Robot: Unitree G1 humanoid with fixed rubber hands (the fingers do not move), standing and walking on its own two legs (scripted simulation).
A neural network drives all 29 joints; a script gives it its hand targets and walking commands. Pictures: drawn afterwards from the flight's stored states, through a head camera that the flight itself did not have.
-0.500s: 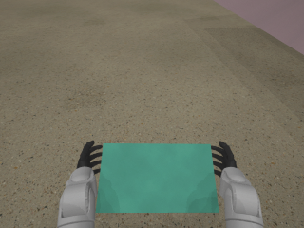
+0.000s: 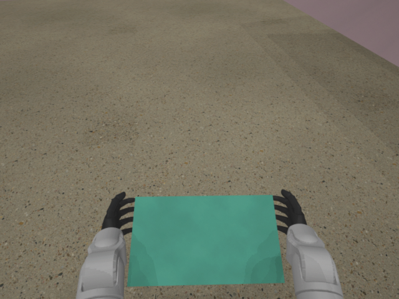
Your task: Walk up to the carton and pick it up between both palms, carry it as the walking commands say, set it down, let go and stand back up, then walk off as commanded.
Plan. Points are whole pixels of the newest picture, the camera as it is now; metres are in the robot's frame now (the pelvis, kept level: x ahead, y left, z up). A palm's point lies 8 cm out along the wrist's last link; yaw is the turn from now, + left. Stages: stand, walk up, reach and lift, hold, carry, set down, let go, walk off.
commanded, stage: carry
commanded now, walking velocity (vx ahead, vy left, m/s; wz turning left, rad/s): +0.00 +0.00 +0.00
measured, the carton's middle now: (203, 240) +0.30 +0.00 -0.07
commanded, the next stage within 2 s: hold in 0.74 s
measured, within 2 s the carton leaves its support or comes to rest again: neither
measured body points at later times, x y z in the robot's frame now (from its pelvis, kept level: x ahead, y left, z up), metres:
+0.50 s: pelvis +0.00 +0.01 +0.00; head -0.01 +0.01 +0.45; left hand +0.28 +0.19 +0.03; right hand +0.28 -0.18 +0.03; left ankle +0.03 +0.16 -0.73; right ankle -0.01 -0.13 -0.73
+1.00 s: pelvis -0.01 +0.02 +0.02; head -0.04 +0.02 +0.47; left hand +0.28 +0.20 +0.05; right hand +0.27 -0.17 +0.05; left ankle +0.03 +0.17 -0.73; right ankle -0.01 -0.13 -0.73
